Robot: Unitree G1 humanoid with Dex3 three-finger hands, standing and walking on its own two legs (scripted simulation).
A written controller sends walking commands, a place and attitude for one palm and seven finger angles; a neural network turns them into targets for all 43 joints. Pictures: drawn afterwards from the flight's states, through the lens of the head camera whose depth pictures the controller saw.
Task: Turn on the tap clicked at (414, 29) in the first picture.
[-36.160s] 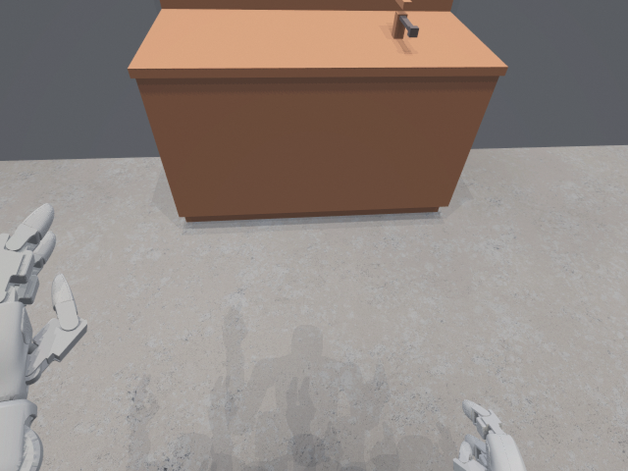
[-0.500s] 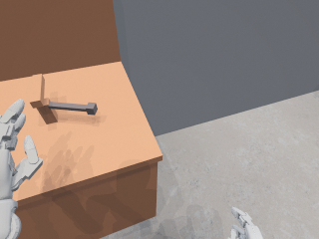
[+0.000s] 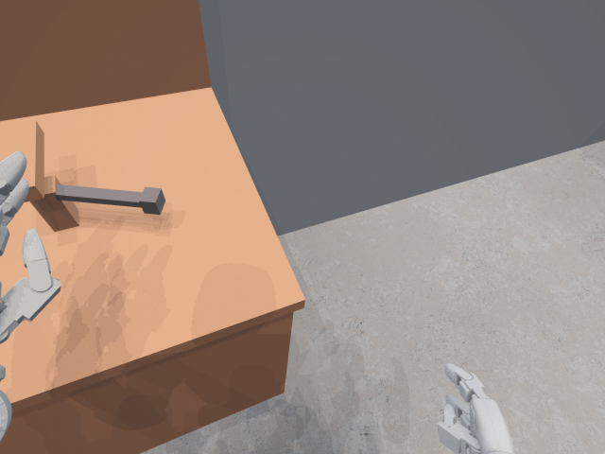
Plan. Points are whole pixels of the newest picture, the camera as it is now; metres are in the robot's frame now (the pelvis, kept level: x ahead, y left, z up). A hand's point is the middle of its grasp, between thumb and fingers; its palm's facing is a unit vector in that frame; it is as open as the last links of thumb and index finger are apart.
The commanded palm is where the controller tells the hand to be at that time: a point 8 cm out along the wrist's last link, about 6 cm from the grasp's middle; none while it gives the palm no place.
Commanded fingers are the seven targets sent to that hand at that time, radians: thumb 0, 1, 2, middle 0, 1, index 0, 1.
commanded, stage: come to a stop and stand still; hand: left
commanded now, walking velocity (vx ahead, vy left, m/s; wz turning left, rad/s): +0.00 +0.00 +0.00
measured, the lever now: (152, 200) +0.43 +0.26 +0.04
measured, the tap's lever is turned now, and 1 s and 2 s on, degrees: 64 64 64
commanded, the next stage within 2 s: look again from close up in 0.30 s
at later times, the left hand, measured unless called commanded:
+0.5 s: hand (16, 321) +0.19 +0.27 +0.16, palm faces +0.42 -0.84 -0.33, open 7.4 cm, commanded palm +0.13 +0.29 +0.18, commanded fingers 0.00 0.90 0.90 -0.20 -0.30 -0.20 -0.30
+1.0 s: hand (30, 300) +0.20 +0.26 +0.18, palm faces +0.40 -0.83 -0.39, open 7.4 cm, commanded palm +0.13 +0.28 +0.18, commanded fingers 0.00 0.90 0.90 -0.20 -0.30 -0.20 -0.30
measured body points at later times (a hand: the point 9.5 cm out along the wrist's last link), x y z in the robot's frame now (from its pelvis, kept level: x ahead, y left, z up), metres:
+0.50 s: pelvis -0.02 +0.01 +0.00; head -0.02 +0.03 +0.45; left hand +0.16 +0.31 +0.18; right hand +0.16 -0.20 -0.07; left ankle -0.03 +0.10 -0.74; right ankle +0.02 -0.14 -0.74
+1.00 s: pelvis -0.03 +0.01 +0.00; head -0.01 +0.01 +0.45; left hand +0.18 +0.30 +0.20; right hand +0.15 -0.22 -0.08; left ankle -0.03 +0.10 -0.74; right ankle +0.02 -0.14 -0.74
